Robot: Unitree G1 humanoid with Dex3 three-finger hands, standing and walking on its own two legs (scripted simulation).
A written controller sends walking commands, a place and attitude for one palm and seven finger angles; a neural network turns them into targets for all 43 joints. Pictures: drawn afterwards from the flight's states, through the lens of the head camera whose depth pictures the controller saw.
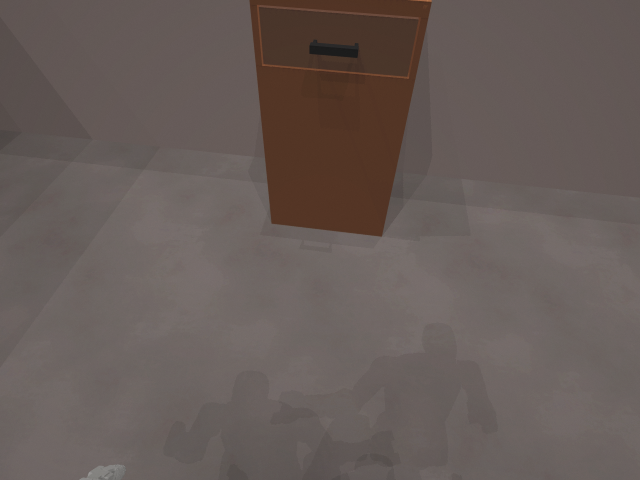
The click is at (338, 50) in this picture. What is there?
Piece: drawer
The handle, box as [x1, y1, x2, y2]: [310, 40, 358, 57]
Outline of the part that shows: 310,43 310,53 352,57 357,56 357,43 355,43 354,46 317,43 316,40 313,40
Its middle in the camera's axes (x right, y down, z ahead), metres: +0.04 -0.55 +1.11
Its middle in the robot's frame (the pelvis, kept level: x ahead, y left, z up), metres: +1.20 +0.02 +0.03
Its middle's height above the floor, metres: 0.80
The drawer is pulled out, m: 0.00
